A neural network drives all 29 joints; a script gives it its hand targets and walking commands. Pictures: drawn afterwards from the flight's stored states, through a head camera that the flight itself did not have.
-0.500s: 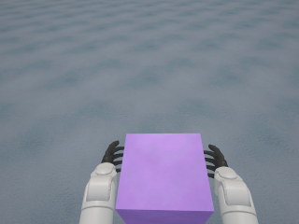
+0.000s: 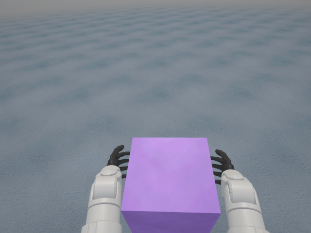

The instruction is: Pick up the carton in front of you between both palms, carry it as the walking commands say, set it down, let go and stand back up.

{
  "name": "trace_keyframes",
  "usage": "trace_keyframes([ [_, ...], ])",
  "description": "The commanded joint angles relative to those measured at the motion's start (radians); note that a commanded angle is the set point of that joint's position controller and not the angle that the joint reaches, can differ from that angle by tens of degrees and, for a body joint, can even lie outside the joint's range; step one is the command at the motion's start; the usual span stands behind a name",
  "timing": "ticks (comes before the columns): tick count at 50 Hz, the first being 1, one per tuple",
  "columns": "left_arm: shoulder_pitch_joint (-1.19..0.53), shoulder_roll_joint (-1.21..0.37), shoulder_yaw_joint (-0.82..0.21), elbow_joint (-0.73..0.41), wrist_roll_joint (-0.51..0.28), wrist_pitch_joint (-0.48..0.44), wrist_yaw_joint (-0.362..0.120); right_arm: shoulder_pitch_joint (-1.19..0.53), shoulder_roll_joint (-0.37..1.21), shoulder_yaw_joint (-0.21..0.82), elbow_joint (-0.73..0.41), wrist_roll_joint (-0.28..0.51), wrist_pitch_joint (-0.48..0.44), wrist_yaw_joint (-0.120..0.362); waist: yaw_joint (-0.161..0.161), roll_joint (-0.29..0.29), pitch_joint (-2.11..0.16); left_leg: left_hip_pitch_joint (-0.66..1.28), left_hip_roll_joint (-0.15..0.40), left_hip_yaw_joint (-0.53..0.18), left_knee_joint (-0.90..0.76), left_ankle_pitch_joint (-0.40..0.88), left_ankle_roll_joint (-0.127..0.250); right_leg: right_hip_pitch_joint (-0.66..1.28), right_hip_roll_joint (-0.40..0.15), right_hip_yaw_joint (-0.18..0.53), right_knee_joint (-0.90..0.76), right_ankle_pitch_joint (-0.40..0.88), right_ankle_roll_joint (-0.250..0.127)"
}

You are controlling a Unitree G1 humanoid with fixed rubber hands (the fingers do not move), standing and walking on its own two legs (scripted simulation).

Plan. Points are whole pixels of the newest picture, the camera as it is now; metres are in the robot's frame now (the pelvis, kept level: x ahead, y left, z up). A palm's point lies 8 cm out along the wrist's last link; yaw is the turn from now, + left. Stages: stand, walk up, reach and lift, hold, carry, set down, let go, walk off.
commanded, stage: set down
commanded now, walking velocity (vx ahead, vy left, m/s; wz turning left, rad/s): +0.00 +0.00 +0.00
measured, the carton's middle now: (169, 191) +0.30 +0.00 -0.03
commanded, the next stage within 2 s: none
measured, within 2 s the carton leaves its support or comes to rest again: neither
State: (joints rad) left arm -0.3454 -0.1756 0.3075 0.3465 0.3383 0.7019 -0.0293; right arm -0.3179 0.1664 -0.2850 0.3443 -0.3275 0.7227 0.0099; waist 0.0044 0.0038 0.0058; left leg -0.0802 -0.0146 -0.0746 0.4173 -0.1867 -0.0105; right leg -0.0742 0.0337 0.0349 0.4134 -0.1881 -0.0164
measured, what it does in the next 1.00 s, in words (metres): lowers itself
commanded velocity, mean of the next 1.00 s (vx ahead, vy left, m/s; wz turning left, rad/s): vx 0.00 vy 0.00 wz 0.00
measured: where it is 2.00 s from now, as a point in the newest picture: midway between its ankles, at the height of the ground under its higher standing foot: outside the picture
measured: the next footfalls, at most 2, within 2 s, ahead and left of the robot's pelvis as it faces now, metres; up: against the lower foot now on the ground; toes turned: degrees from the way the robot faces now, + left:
none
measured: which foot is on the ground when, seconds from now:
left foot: down 0.00-1.00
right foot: down 0.00-1.00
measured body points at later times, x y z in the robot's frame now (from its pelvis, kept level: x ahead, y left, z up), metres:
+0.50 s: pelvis +0.00 +0.01 -0.03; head +0.14 +0.00 +0.40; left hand +0.36 +0.15 -0.09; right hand +0.35 -0.15 -0.11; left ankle +0.04 +0.13 -0.74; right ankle +0.04 -0.11 -0.74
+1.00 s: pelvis -0.04 +0.00 -0.17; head +0.18 -0.01 +0.22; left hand +0.39 +0.15 -0.25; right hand +0.40 -0.16 -0.26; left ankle +0.04 +0.13 -0.74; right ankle +0.04 -0.11 -0.74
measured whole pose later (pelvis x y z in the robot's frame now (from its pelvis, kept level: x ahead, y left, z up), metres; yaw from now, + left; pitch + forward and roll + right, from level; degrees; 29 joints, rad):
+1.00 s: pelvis -0.04 +0.00 -0.17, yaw -1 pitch +40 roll +1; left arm -0.72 -0.16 0.50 0.57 0.25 0.20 0.07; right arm -0.78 0.03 -0.41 0.71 -0.25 0.22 -0.03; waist 0.02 0.00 -0.22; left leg -1.62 -0.09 -0.10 1.36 -0.43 -0.06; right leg -1.63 0.10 0.08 1.37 -0.43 0.01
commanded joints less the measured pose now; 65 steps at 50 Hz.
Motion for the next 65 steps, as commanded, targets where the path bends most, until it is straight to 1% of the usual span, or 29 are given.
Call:
trace_keyframes([
  [1, -0.474, -0.967, -0.504, 0.049, -0.264, -0.015, -0.264, -0.598, 0.939, 0.522, -0.029, 0.290, -0.049, 0.273, 0.008, -0.010, -0.159, -0.017, -0.060, 0.007, -0.089, -0.082, 0.025, 0.007, 0.013, 0.051, -0.121, -0.112, 0.002],
  [3, -0.490, -0.962, -0.481, 0.066, -0.253, -0.023, -0.258, -0.609, 0.929, 0.500, -0.009, 0.277, -0.055, 0.270, 0.007, -0.009, -0.150, -0.026, -0.059, 0.004, -0.086, -0.076, 0.025, 0.007, 0.015, 0.049, -0.110, -0.091, 0.002],
  [5, -0.514, -0.953, -0.440, 0.104, -0.230, -0.038, -0.252, -0.623, 0.912, 0.453, 0.033, 0.248, -0.072, 0.265, 0.003, -0.008, -0.132, -0.039, -0.058, 0.002, -0.076, -0.082, 0.026, -0.010, 0.018, 0.046, -0.095, -0.090, -0.002],
  [8, -0.560, -0.930, -0.344, 0.189, -0.171, -0.078, -0.235, -0.660, 0.874, 0.346, 0.121, 0.180, -0.115, 0.256, -0.004, -0.003, -0.098, -0.079, -0.058, -0.003, -0.044, -0.096, 0.028, -0.071, 0.025, 0.040, -0.055, -0.102, -0.011],
  [10, -0.571, -0.901, -0.266, 0.240, -0.119, -0.115, -0.215, -0.678, 0.830, 0.271, 0.175, 0.126, -0.153, 0.246, -0.004, 0.006, -0.088, -0.122, -0.060, -0.009, -0.013, -0.083, 0.027, -0.127, 0.031, 0.036, -0.015, -0.089, -0.016],
  [13, -0.537, -0.836, -0.168, 0.285, -0.051, -0.188, -0.181, -0.655, 0.745, 0.178, 0.229, 0.058, -0.230, 0.231, 0.002, 0.011, -0.118, -0.198, -0.066, -0.013, 0.037, 0.005, 0.021, -0.204, 0.043, 0.033, 0.051, 0.000, -0.014],
  [16, -0.480, -0.766, -0.127, 0.299, -0.014, -0.290, -0.151, -0.590, 0.659, 0.146, 0.259, 0.018, -0.329, 0.215, 0.003, 0.004, -0.199, -0.285, -0.077, -0.009, 0.117, 0.134, 0.008, -0.300, 0.055, 0.032, 0.133, 0.119, -0.006],
  [18, -0.445, -0.753, -0.147, 0.290, -0.018, -0.366, -0.137, -0.547, 0.642, 0.169, 0.267, 0.024, -0.405, 0.209, -0.001, -0.003, -0.304, -0.309, -0.084, -0.010, 0.175, 0.246, -0.005, -0.356, 0.066, 0.030, 0.188, 0.207, 0.004],
  [21, -0.441, -0.798, -0.248, 0.277, -0.062, -0.476, -0.120, -0.545, 0.678, 0.269, 0.254, 0.077, -0.514, 0.200, -0.002, -0.002, -0.489, -0.333, -0.096, -0.013, 0.262, 0.398, -0.022, -0.419, 0.080, 0.027, 0.271, 0.322, 0.016],
  [23, -0.468, -0.844, -0.329, 0.261, -0.096, -0.541, -0.108, -0.585, 0.701, 0.352, 0.239, 0.118, -0.580, 0.196, 0.000, 0.000, -0.614, -0.367, -0.102, -0.014, 0.325, 0.465, -0.029, -0.471, 0.086, 0.025, 0.329, 0.372, 0.019],
  [26, -0.505, -0.869, -0.430, 0.226, -0.140, -0.623, -0.086, -0.634, 0.726, 0.465, 0.212, 0.167, -0.661, 0.185, 0.002, -0.008, -0.828, -0.445, -0.108, -0.010, 0.431, 0.510, -0.033, -0.555, 0.093, 0.025, 0.427, 0.425, 0.021],
  [28, -0.543, -0.857, -0.489, 0.190, -0.168, -0.654, -0.070, -0.659, 0.732, 0.507, 0.195, 0.187, -0.687, 0.170, -0.002, -0.022, -0.963, -0.527, -0.114, -0.003, 0.489, 0.489, -0.038, -0.573, 0.091, 0.029, 0.489, 0.462, 0.023],
  [30, -0.590, -0.831, -0.523, 0.153, -0.185, -0.659, -0.060, -0.684, 0.732, 0.520, 0.181, 0.198, -0.688, 0.154, -0.004, -0.032, -1.040, -0.615, -0.126, 0.015, 0.533, 0.413, -0.045, -0.605, 0.093, 0.024, 0.535, 0.437, 0.028],
  [31, -0.609, -0.822, -0.531, 0.143, -0.191, -0.654, -0.058, -0.697, 0.732, 0.521, 0.178, 0.199, -0.681, 0.150, -0.003, -0.034, -1.050, -0.663, -0.131, 0.024, 0.549, 0.355, -0.048, -0.625, 0.096, 0.019, 0.552, 0.391, 0.031],
  [33, -0.641, -0.822, -0.528, 0.150, -0.193, -0.630, -0.063, -0.731, 0.739, 0.514, 0.191, 0.196, -0.655, 0.150, 0.002, -0.038, -1.021, -0.761, -0.138, 0.040, 0.576, 0.215, -0.050, -0.690, 0.101, 0.007, 0.580, 0.253, 0.035],
  [36, -0.682, -0.822, -0.463, 0.221, -0.170, -0.574, -0.079, -0.778, 0.743, 0.466, 0.265, 0.173, -0.601, 0.159, 0.010, -0.042, -0.908, -0.910, -0.140, 0.061, 0.614, -0.016, -0.044, -0.821, 0.105, -0.003, 0.609, 0.008, 0.035],
  [37, -0.698, -0.823, -0.436, 0.246, -0.161, -0.555, -0.085, -0.795, 0.746, 0.447, 0.292, 0.165, -0.583, 0.163, 0.013, -0.042, -0.876, -0.955, -0.139, 0.067, 0.629, -0.074, -0.041, -0.860, 0.105, -0.004, 0.619, -0.055, 0.033],
  [39, -0.738, -0.829, -0.394, 0.280, -0.152, -0.524, -0.097, -0.828, 0.756, 0.412, 0.337, 0.155, -0.553, 0.171, 0.014, -0.041, -0.847, -1.024, -0.138, 0.075, 0.665, -0.137, -0.037, -0.918, 0.107, -0.006, 0.645, -0.126, 0.031],
  [42, -0.811, -0.837, -0.360, 0.307, -0.151, -0.499, -0.108, -0.880, 0.768, 0.369, 0.382, 0.147, -0.529, 0.177, 0.011, -0.041, -0.866, -1.108, -0.138, 0.080, 0.725, -0.156, -0.035, -0.983, 0.110, -0.010, 0.702, -0.141, 0.028],
  [47, -0.902, -0.843, -0.353, 0.323, -0.168, -0.498, -0.108, -0.969, 0.772, 0.358, 0.401, 0.165, -0.530, 0.168, 0.014, -0.039, -0.966, -1.211, -0.151, 0.089, 0.830, -0.112, -0.039, -1.064, 0.116, -0.012, 0.808, -0.084, 0.031],
  [50, -0.937, -0.846, -0.368, 0.320, -0.188, -0.507, -0.098, -1.019, 0.765, 0.380, 0.392, 0.191, -0.541, 0.159, 0.016, -0.038, -1.035, -1.248, -0.160, 0.097, 0.893, -0.089, -0.045, -1.106, 0.123, -0.017, 0.872, -0.057, 0.036],
  [55, -0.987, -0.836, -0.390, 0.310, -0.224, -0.515, -0.075, -1.077, 0.744, 0.411, 0.388, 0.224, -0.549, 0.142, 0.014, -0.049, -1.108, -1.314, -0.169, 0.110, 0.990, -0.084, -0.053, -1.173, 0.131, -0.032, 0.965, -0.051, 0.042],
  [65, -1.093, -0.798, -0.400, 0.308, -0.266, -0.524, -0.039, -1.168, 0.690, 0.420, 0.413, 0.259, -0.556, 0.128, 0.007, -0.053, -1.145, -1.421, -0.180, 0.128, 1.147, -0.081, -0.063, -1.315, 0.136, -0.053, 1.120, -0.060, 0.045],
])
